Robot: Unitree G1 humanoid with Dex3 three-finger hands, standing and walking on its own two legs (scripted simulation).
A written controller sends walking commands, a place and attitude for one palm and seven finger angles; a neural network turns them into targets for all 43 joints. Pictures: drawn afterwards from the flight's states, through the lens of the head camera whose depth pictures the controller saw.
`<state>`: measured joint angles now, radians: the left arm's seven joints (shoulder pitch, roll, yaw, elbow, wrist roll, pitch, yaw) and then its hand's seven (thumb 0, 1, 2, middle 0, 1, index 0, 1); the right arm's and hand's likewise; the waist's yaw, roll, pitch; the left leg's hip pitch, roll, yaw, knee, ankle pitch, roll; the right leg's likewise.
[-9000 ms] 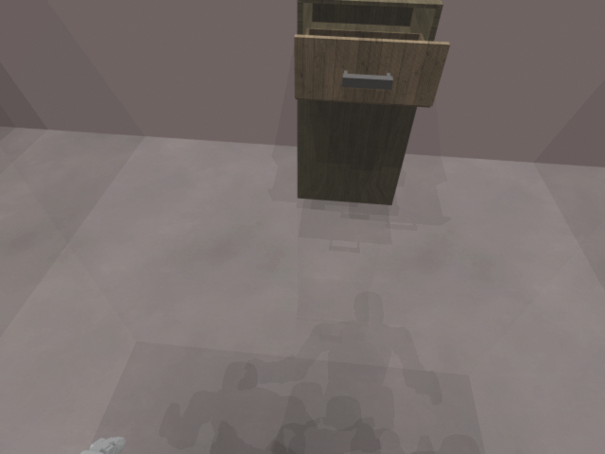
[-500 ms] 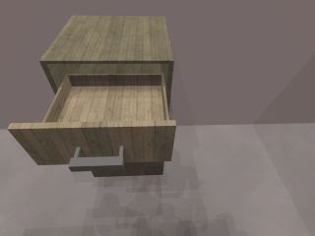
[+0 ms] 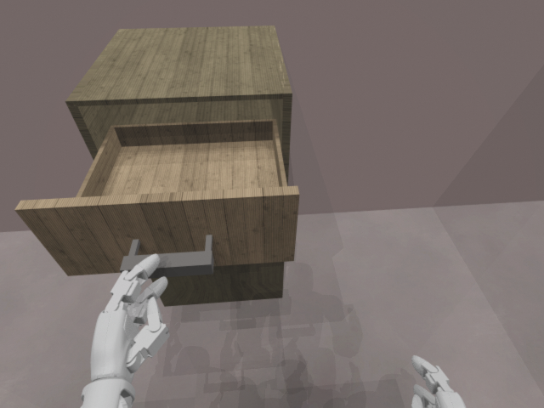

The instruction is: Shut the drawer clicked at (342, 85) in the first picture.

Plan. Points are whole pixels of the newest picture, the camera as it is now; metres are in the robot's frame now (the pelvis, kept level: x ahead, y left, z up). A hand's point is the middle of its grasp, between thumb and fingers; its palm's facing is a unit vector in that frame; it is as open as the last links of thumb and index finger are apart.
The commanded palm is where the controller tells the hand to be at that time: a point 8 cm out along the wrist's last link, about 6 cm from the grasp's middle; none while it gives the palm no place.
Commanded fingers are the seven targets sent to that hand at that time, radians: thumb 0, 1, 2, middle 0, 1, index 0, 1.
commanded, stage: raise the hand and make a fist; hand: left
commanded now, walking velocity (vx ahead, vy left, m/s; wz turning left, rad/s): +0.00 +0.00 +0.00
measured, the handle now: (170, 253) +0.36 +0.18 +0.03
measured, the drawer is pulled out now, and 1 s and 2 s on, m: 0.30 0.30 0.30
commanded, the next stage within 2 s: bring the fist close to the handle in 1.64 s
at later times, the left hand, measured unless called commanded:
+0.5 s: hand (193, 351) +0.20 +0.11 +0.03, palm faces -0.06 -1.00 -0.03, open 4.2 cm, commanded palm +0.15 +0.20 +0.05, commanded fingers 0.00 0.90 0.90 -0.98 -1.14 -0.98 -1.14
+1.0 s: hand (156, 341) +0.18 +0.14 +0.11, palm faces +0.14 -0.99 -0.05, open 3.1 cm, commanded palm +0.13 +0.18 +0.11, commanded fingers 0.00 0.90 0.90 -1.40 -1.60 -1.40 -1.60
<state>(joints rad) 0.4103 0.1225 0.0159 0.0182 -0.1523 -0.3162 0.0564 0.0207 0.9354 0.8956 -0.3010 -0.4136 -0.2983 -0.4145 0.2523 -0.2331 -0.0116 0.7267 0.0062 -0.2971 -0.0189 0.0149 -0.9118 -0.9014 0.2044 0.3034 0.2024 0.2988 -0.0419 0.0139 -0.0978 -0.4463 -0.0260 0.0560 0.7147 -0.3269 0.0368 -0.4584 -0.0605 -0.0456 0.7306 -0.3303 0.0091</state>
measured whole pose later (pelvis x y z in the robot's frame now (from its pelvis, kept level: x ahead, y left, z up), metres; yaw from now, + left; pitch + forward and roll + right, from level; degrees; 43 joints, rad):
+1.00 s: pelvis +0.03 -0.02 -0.02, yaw +1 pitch +7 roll -1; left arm 0.77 0.16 0.02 -0.54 -0.19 -0.27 -0.06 0.02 0.90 0.90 -1.29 -1.48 -1.29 -1.48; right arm 0.22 -0.19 0.01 0.47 0.04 -0.23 -0.03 0.01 -0.90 -0.90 0.20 0.30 0.20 0.30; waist 0.04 0.05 -0.13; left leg -0.56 0.01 0.00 0.92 -0.47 0.01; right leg -0.53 -0.03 -0.09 0.88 -0.46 -0.01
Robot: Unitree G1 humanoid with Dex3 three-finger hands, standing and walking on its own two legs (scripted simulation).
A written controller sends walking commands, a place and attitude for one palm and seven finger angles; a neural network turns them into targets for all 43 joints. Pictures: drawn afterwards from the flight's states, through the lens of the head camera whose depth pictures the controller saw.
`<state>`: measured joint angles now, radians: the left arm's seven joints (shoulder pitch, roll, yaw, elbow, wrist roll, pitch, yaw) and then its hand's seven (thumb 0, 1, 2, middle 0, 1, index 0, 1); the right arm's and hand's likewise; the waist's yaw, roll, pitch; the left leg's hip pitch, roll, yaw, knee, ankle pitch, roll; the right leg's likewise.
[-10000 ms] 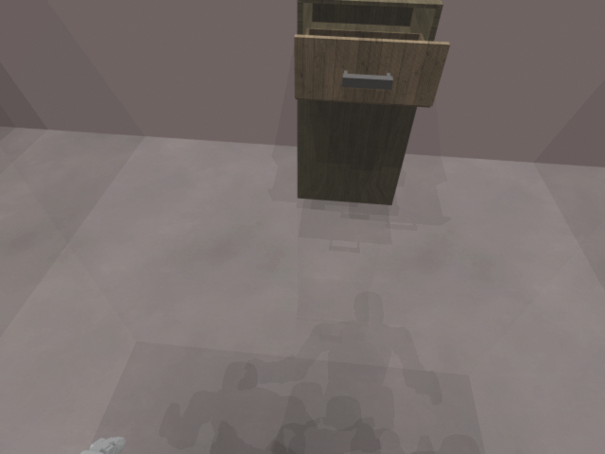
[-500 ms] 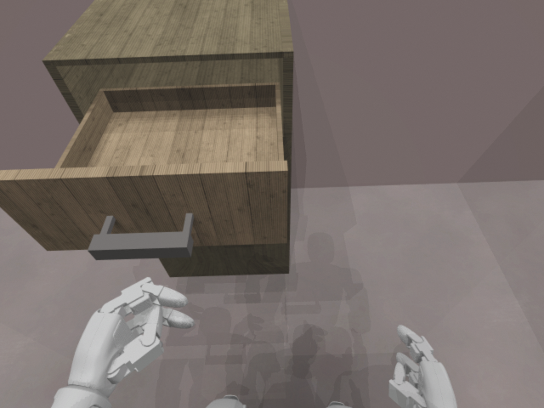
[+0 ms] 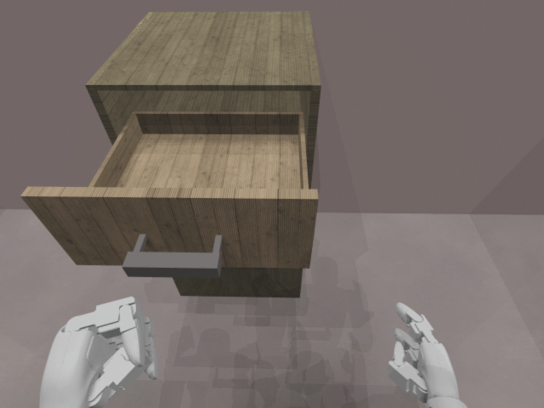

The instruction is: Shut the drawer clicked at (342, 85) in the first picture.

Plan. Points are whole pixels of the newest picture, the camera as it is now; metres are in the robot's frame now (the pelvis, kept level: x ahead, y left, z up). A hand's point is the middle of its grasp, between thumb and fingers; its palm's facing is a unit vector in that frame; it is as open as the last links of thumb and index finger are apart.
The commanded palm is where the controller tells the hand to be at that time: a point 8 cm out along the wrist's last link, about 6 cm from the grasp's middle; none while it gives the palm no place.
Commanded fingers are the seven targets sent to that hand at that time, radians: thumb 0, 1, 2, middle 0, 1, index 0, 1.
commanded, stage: raise the hand and make a fist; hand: left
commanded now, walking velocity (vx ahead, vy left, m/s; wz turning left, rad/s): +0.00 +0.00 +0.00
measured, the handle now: (177, 252) +0.33 +0.19 +0.06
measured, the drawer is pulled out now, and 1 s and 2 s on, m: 0.30 0.30 0.30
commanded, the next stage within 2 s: bring the fist close to the handle in 0.64 s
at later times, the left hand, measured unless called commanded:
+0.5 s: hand (166, 355) +0.15 +0.12 +0.15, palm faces +0.05 -1.00 -0.05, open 3.3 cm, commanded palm +0.10 +0.18 +0.16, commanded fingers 0.00 0.90 0.90 -1.40 -1.60 -1.40 -1.60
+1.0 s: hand (164, 343) +0.17 +0.14 +0.12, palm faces +0.11 -0.99 -0.07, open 3.3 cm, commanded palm +0.13 +0.18 +0.13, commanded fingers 0.00 0.90 0.90 -1.40 -1.60 -1.40 -1.60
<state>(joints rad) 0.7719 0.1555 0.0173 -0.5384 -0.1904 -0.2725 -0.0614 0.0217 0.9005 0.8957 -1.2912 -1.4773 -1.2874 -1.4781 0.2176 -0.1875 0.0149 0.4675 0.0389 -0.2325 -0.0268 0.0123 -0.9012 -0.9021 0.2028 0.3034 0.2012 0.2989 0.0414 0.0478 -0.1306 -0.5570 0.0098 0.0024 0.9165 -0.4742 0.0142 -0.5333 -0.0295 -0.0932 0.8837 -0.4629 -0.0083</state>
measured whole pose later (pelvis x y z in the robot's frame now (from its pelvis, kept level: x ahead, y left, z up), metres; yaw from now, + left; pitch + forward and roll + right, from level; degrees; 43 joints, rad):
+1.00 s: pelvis +0.00 -0.03 +0.01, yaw +1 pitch +4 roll +0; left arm 0.68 0.17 0.07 -0.44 -0.21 -0.18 -0.10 0.02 0.90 0.90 -1.40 -1.60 -1.40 -1.60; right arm 0.25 -0.23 0.03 0.55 0.04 -0.29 -0.04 0.01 -0.90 -0.90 0.20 0.30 0.20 0.30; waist 0.04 0.05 -0.09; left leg -0.45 0.03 -0.02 0.80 -0.42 -0.02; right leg -0.43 -0.01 -0.11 0.78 -0.43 -0.04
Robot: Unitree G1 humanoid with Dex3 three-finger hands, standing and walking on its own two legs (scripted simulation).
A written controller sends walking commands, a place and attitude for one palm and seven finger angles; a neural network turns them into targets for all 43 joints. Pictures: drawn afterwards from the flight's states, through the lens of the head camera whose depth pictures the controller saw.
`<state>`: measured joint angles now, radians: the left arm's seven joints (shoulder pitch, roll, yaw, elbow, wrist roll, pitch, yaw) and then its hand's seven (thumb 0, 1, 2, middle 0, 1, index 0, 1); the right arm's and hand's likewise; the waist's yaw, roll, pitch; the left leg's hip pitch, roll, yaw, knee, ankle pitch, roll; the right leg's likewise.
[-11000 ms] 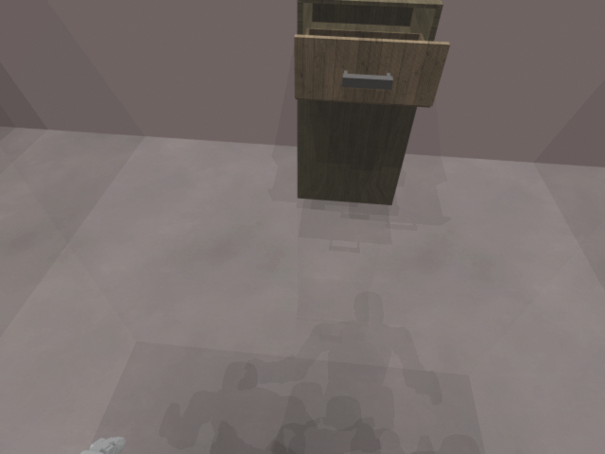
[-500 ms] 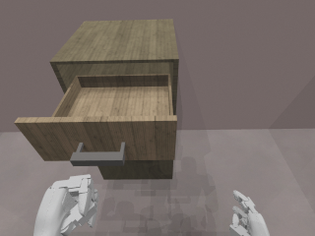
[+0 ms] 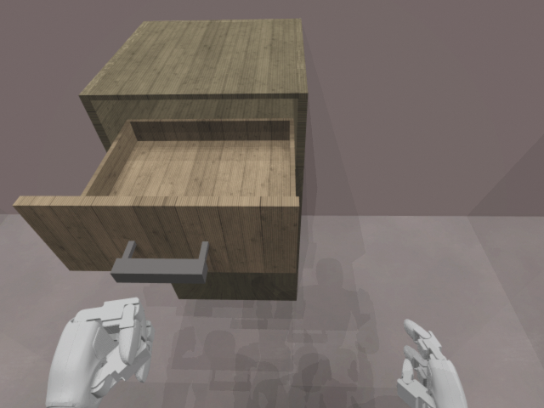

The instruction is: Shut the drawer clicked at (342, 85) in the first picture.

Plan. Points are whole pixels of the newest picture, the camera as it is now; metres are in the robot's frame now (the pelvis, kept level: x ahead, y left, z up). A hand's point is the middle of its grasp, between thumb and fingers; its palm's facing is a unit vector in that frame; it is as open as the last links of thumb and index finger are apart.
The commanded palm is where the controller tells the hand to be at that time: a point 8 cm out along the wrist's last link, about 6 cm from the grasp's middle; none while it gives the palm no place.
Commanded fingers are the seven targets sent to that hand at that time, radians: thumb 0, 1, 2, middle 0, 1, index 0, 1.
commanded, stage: bring the fist close to the handle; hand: left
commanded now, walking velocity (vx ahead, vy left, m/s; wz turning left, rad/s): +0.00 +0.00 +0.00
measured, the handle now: (164, 258) +0.33 +0.21 +0.04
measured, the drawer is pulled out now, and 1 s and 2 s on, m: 0.30 0.30 0.25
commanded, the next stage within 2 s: push the drawer shut in 1.14 s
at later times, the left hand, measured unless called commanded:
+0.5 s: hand (168, 336) +0.20 +0.15 +0.07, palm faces +0.04 -1.00 -0.03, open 3.3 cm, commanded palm +0.17 +0.22 +0.06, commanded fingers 0.00 0.90 0.90 -1.40 -1.60 -1.40 -1.60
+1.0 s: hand (178, 321) +0.22 +0.15 +0.05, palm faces +0.06 -1.00 -0.04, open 3.3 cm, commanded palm +0.19 +0.21 +0.04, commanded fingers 0.00 0.90 0.90 -1.40 -1.60 -1.40 -1.60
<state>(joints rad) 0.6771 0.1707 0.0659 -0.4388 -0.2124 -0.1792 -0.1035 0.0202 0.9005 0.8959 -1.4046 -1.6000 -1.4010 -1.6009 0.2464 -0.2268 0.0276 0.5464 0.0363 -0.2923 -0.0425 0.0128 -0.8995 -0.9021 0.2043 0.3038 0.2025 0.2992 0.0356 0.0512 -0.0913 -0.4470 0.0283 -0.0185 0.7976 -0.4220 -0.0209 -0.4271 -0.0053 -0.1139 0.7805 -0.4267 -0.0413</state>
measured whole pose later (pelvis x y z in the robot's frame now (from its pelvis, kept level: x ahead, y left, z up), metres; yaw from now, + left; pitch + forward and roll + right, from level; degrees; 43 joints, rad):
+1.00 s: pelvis -0.01 +0.02 -0.03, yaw -1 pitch +11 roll -1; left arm 0.42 0.14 0.01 -0.16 -0.15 -0.33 0.01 0.02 0.90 0.90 -1.40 -1.60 -1.40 -1.60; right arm 0.27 -0.23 0.02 0.50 0.01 -0.15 -0.01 0.01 -0.90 -0.90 0.20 0.30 0.20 0.30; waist -0.02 0.04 -0.12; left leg -0.69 0.02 0.01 0.98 -0.48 0.00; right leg -0.68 -0.02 -0.08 0.96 -0.47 -0.02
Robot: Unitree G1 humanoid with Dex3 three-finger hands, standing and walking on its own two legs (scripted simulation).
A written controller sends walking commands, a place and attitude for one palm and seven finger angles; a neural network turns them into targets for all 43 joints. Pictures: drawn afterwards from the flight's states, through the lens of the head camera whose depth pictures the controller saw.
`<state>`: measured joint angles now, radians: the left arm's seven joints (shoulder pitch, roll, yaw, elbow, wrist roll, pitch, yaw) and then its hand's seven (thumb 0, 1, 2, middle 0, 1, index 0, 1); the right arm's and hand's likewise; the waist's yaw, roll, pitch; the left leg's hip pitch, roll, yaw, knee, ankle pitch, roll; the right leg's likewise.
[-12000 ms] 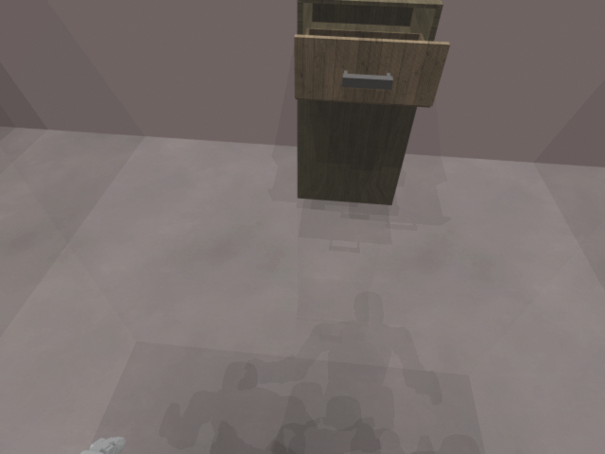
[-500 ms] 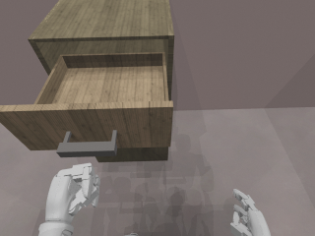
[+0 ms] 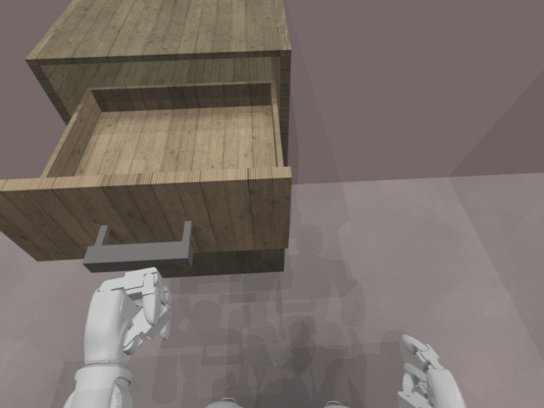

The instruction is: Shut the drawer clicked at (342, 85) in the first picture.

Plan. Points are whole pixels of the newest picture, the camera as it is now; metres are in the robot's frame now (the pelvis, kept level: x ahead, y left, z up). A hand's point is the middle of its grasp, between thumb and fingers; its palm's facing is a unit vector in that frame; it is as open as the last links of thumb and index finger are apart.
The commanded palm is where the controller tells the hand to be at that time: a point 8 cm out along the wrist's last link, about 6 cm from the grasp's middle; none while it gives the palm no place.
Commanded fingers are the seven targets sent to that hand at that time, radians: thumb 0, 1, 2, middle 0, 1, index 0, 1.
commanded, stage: bring the fist close to the handle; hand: left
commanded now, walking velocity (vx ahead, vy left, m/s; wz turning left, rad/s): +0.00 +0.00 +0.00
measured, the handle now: (143, 243) +0.33 +0.20 +0.07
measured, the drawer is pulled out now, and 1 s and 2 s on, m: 0.30 0.25 0.12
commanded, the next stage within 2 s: push the drawer shut in 0.14 s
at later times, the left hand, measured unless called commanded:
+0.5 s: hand (170, 297) +0.25 +0.14 +0.06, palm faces +0.06 -1.00 -0.05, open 3.3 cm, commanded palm +0.23 +0.21 +0.07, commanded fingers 0.00 0.90 0.90 -1.40 -1.60 -1.40 -1.60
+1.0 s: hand (171, 264) +0.30 +0.15 +0.06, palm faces +0.06 -1.00 -0.05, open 3.0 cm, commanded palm +0.29 +0.21 +0.07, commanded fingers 0.00 0.90 0.90 -1.40 -1.60 -1.40 -1.60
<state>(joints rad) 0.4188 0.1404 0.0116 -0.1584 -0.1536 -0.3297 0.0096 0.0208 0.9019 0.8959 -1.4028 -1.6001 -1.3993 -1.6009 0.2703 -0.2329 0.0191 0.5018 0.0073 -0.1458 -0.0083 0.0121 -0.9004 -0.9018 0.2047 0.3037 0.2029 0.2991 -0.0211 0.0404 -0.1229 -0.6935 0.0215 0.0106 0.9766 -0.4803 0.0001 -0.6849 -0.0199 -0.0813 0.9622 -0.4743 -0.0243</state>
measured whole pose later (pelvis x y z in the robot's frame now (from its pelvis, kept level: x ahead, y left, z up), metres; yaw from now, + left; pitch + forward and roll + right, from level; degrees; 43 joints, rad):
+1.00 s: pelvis -0.02 +0.00 +0.00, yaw +1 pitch +11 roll -1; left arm -0.05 0.20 0.08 0.27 -0.17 -0.33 -0.03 -0.01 0.80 0.93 -1.41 -1.60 -1.40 -1.60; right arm 0.20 -0.24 0.04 0.60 0.03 -0.12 -0.04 0.01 -0.90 -0.90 0.21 0.30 0.20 0.30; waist -0.03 0.03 -0.07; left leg -0.71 0.02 -0.01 0.95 -0.43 0.00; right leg -0.69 -0.02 -0.10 0.94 -0.43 -0.03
